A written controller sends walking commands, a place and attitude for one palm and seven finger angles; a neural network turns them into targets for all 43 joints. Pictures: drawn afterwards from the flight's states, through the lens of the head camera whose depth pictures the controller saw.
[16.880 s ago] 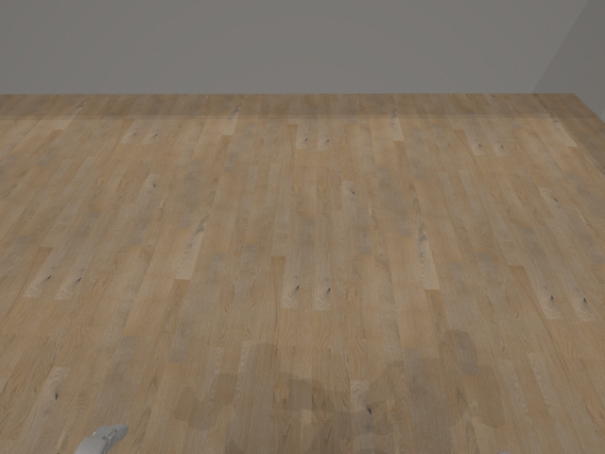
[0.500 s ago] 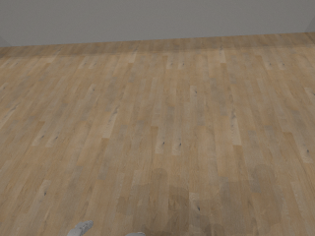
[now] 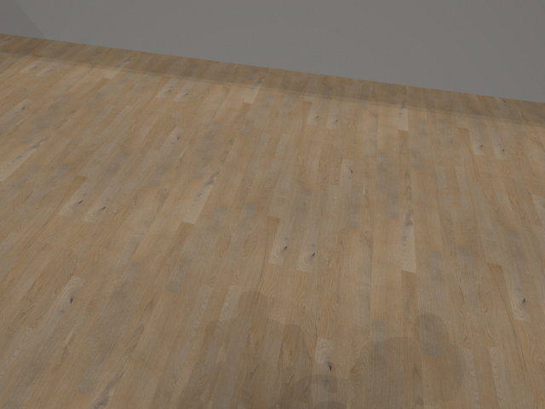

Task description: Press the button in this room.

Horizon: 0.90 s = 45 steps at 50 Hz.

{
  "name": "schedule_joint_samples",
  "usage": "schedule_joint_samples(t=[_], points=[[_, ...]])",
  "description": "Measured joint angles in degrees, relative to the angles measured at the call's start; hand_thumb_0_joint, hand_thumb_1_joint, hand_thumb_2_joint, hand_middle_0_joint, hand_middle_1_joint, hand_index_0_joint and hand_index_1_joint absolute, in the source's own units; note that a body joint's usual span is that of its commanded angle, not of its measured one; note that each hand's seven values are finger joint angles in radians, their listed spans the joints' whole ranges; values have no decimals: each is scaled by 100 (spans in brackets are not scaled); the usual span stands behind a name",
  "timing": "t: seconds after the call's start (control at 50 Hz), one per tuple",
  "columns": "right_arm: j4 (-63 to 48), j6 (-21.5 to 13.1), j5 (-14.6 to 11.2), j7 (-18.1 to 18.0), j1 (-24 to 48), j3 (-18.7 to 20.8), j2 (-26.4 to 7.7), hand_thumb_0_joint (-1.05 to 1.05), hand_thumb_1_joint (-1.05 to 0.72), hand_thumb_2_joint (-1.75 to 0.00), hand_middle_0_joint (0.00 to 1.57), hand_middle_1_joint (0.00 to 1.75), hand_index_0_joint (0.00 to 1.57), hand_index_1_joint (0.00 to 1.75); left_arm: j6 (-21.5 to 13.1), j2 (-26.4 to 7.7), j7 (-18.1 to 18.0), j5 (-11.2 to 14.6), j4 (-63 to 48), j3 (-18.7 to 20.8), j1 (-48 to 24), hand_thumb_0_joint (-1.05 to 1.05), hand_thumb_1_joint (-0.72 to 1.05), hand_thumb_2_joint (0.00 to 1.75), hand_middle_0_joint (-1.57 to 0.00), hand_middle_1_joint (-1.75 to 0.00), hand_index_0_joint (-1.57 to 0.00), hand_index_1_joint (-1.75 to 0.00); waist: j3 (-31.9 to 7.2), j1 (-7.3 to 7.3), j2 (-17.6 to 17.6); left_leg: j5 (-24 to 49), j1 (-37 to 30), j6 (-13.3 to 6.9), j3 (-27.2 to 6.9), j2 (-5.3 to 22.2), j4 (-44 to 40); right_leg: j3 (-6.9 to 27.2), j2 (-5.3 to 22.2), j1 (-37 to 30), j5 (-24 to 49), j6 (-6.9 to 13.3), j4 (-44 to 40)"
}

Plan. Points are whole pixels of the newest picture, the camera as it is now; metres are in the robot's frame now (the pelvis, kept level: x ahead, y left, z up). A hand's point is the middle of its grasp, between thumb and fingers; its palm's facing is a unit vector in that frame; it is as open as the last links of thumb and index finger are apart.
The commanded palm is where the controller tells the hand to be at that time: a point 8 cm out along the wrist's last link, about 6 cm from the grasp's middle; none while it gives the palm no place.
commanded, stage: turn or walk to find it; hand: left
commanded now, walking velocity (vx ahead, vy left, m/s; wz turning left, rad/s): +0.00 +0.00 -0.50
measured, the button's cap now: out of the picture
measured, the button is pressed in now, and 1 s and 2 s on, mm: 0 0 0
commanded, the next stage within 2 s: none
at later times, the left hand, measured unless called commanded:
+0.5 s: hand out of the picture +0.08 +0.16 -0.15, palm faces -0.18 -0.94 -0.30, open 7.4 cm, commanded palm none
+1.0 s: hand (171, 401) +0.15 +0.18 -0.17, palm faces -0.42 -0.88 -0.21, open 7.4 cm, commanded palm none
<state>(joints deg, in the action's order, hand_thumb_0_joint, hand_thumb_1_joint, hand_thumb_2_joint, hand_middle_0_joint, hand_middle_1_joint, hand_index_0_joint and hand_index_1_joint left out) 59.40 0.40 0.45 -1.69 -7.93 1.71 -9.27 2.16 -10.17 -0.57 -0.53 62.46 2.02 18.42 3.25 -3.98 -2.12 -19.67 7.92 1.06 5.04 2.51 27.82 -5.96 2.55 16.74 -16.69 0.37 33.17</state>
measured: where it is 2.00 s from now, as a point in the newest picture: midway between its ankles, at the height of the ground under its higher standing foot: outside the picture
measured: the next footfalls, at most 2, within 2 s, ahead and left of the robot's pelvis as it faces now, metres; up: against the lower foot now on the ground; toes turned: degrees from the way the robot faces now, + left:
right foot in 0.30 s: +0.02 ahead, -0.13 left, +0.00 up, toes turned -16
left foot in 0.78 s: +0.04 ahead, +0.11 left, +0.00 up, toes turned -20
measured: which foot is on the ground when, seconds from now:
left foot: down 0.00-0.30, up 0.32-0.76, down 0.78-1.00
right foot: up 0.00-0.28, down 0.30-0.80, up 0.82-1.00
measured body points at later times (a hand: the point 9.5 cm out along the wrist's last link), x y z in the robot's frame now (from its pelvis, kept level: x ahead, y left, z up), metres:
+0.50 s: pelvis -0.03 -0.03 +0.00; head +0.02 -0.07 +0.44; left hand +0.09 +0.21 -0.13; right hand -0.02 -0.31 -0.16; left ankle -0.03 +0.12 -0.66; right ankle -0.02 -0.12 -0.73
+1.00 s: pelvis -0.02 +0.03 +0.01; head +0.03 +0.03 +0.45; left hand +0.17 +0.23 -0.15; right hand -0.07 -0.22 -0.13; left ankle +0.00 +0.12 -0.73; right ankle -0.11 -0.09 -0.64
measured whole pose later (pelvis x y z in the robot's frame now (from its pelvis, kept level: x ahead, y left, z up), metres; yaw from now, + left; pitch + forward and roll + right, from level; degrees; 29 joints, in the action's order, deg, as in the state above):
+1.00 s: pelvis -0.02 +0.03 +0.01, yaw -29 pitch +0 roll -2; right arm 53.4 0.4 0.9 -1.7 -12.1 1.5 -9.7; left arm 4.3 -15.5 1.4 -1.3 53.9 5.2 10.4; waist 4.2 -1.5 -2.0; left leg -16.9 10.3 -1.5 8.8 3.6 26.8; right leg 1.6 0.3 30.5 -22.0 -4.4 68.3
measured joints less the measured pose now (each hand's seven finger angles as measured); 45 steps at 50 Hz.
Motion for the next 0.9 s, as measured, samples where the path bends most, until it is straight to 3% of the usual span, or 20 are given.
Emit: schedule_joint_samples(t=[0.06,0.14,0.24,0.3,0.32,0.38,0.46,0.64,0.76,0.8,0.82,0.86,0.9], points=[[-72,-23,29,-69,25,-36,144,1,-91,-90,20,30,20,30,173,-42,53,-9,48,71,-52,0,90,90,-20,-30,-20,-30,-3,29,-20,31,-73,-50,163,66,8,272,-51,336,-835,-145,1225],[-156,0,56,-78,81,59,102,0,-93,-90,20,30,20,30,208,-82,93,-40,-109,178,-236,0,90,90,-20,-30,-20,-30,79,58,73,17,-80,-34,366,168,63,384,15,635,-1047,-255,2184],[-196,49,88,-1,60,172,-64,0,-92,-90,20,30,20,30,146,-166,132,-57,-400,230,-527,0,90,90,-20,-30,-20,-30,225,138,253,-119,10,87,635,378,347,166,89,437,-907,-304,1479],[-217,93,64,33,-42,247,-225,0,-92,-90,20,30,20,30,22,-236,157,-76,-566,236,-637,0,90,90,-20,-30,-20,-30,253,200,394,-407,229,221,759,576,917,16,22,90,-24,-205,489],[-215,128,45,36,-54,280,-310,0,-92,-90,20,30,20,30,-41,-224,139,-93,-594,232,-701,0,90,90,-20,-30,-20,-30,294,228,508,-649,431,218,620,636,1387,-12,-63,147,-18,-56,573],[-219,318,-6,-3,-67,317,-487,1,-92,-90,20,30,20,30,-121,-182,54,-59,-728,200,-825,0,90,90,-20,-30,-20,-30,386,268,604,-1170,1154,146,4,359,2949,15,-160,201,-250,254,613],[-291,351,27,45,-9,300,-556,1,-92,-90,20,30,20,30,-51,-185,10,-58,-826,181,-863,0,90,90,-20,-30,-20,-30,421,247,454,-677,1722,152,-239,151,3649,267,-250,138,112,293,74],[-457,289,24,63,28,209,-553,1,-91,-90,19,30,20,30,-34,-158,86,-72,-849,89,-839,0,90,90,-20,-30,-20,-30,245,261,279,-360,1623,252,-467,75,2640,696,-476,118,527,261,-462],[-575,156,-43,25,69,123,-402,1,-91,-90,20,30,20,30,41,-236,96,-77,-846,125,-841,0,90,90,-20,-30,-20,-30,146,213,107,-257,963,175,-387,-85,1071,1019,-588,315,567,82,-323],[-613,43,-41,9,23,82,-314,1,-91,-90,20,30,20,30,99,-322,93,-30,-837,150,-836,0,90,90,-20,-30,-20,-30,108,243,-26,80,673,41,-271,-153,429,1147,-589,479,430,5,-21],[-628,19,-24,12,-8,55,-251,1,-91,-90,20,30,20,30,139,-371,94,-21,-813,174,-852,0,90,90,-20,-30,-20,-30,117,236,-121,105,642,-67,-172,-187,438,1181,-567,610,-50,-42,361],[-668,27,13,24,-113,-5,-185,1,-91,-90,20,30,20,30,215,-417,106,-52,-795,211,-849,0,90,90,-20,-30,-20,-30,104,244,-116,95,552,-204,-39,-107,408,1042,-594,923,-744,-176,1421],[-664,39,41,4,-225,-28,-135,1,-91,-90,20,30,20,30,250,-448,149,-83,-799,259,-844,0,90,90,-20,-30,-20,-30,86,259,-52,157,423,-246,57,-14,222,901,-553,1177,-834,-283,2412]])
